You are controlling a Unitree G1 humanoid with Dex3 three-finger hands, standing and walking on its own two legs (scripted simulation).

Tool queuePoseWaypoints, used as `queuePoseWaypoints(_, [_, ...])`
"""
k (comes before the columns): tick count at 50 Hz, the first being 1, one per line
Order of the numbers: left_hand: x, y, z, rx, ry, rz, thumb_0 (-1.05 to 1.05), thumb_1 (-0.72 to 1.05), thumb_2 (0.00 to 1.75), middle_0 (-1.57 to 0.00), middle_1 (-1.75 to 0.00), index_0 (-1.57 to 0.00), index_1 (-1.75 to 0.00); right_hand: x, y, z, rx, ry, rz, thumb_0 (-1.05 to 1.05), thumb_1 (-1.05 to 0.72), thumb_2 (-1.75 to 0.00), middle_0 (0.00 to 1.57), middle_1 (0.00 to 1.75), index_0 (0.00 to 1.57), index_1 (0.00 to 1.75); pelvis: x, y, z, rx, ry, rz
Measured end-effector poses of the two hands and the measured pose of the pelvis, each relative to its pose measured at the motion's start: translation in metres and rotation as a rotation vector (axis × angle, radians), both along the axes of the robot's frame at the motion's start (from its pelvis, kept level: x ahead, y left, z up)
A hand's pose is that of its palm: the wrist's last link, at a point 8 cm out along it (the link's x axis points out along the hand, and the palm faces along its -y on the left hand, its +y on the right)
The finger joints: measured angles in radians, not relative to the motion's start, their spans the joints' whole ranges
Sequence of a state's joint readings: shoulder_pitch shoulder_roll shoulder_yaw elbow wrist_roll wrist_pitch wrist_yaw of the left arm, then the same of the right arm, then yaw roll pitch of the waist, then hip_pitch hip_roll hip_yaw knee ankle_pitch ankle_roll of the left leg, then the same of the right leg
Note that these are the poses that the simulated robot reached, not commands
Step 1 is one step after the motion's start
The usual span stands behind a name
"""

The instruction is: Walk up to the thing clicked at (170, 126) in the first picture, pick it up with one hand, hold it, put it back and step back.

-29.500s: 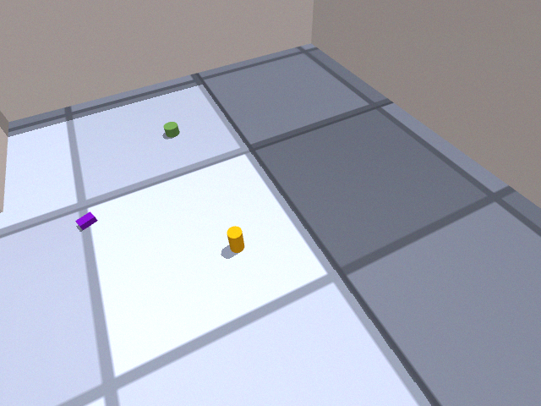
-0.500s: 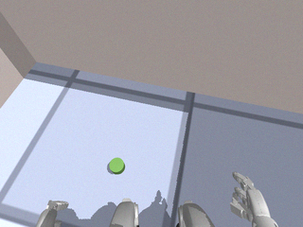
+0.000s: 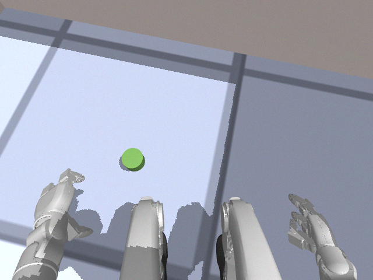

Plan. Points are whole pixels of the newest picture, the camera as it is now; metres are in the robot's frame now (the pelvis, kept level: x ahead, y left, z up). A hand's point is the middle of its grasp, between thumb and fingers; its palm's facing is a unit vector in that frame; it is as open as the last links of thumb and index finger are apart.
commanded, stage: rise first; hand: left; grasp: from above
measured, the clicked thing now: (133, 159) +0.49 +0.23 -0.49
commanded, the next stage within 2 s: none
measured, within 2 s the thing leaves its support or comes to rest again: neither
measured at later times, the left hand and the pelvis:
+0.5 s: hand (97, 182) +0.36 +0.29 -0.28, palm faces -0.48 -0.15 -0.87, open 14.2 cm; pelvis -0.04 +0.00 -0.13, yaw -4 degrees
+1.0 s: hand (105, 171) +0.40 +0.29 -0.34, palm faces -0.45 -0.02 -0.89, open 14.2 cm; pelvis -0.04 +0.00 -0.18, yaw -6 degrees
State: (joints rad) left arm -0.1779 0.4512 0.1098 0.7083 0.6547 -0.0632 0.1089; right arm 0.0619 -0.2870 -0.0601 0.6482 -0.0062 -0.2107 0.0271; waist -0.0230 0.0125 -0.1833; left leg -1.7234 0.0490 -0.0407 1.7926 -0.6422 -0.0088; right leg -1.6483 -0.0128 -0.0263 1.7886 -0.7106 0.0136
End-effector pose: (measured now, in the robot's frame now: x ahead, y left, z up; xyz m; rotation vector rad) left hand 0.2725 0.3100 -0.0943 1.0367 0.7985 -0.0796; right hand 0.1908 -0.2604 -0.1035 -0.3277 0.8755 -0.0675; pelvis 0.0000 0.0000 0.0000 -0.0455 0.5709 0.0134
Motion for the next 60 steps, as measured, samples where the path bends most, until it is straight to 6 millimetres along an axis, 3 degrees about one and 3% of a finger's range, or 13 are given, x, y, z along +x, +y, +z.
queuePoseWaypoints(6, [0.031,-0.006,-0.045,0.095,-0.041,-0.129,0.00,-0.55,1.05,-0.06,-1.07,-0.04,-1.08,-0.039,-0.006,-0.065,0.010,0.122,-0.018,0.01,-0.85,-0.89,0.20,0.30,0.20,0.30,-0.018,-0.003,-0.049,-0.006,0.024,-0.012])
queuePoseWaypoints(11, [0.054,-0.009,-0.073,0.161,-0.074,-0.211,0.00,-0.56,1.07,-0.06,-1.07,-0.04,-1.08,-0.079,-0.009,-0.106,0.010,0.228,-0.050,0.01,-0.86,-0.89,0.20,0.30,0.20,0.30,-0.030,-0.005,-0.082,-0.012,0.020,-0.022])
queuePoseWaypoints(19, [0.080,-0.009,-0.105,0.224,-0.081,-0.305,0.00,-0.56,1.07,-0.06,-1.06,-0.04,-1.07,-0.135,-0.014,-0.134,-0.016,0.357,-0.114,0.01,-0.87,-0.90,0.20,0.30,0.20,0.30,-0.042,-0.004,-0.116,-0.029,0.004,-0.034])
queuePoseWaypoints(25, [0.093,-0.011,-0.127,0.254,-0.090,-0.385,0.00,-0.56,1.06,-0.06,-1.04,-0.05,-1.05,-0.160,-0.019,-0.143,-0.046,0.432,-0.137,0.01,-0.88,-0.90,0.20,0.30,0.20,0.30,-0.044,-0.002,-0.134,-0.041,-0.001,-0.038])
queuePoseWaypoints(39, [0.124,-0.016,-0.165,0.324,-0.128,-0.488,0.00,-0.55,1.03,-0.07,-1.01,-0.07,-1.00,-0.164,-0.019,-0.166,-0.084,0.475,-0.122,0.00,-0.90,-0.90,0.20,0.30,0.20,0.30,-0.041,0.002,-0.166,-0.062,-0.005,-0.051])
queuePoseWaypoints(60, [0.148,-0.023,-0.201,0.340,-0.126,-0.489,0.00,-0.54,1.01,-0.08,-1.02,-0.07,-1.01,-0.169,-0.012,-0.189,-0.068,0.536,-0.104,0.00,-0.91,-0.90,0.20,0.30,0.20,0.30,-0.032,0.001,-0.186,-0.066,0.011,-0.070])
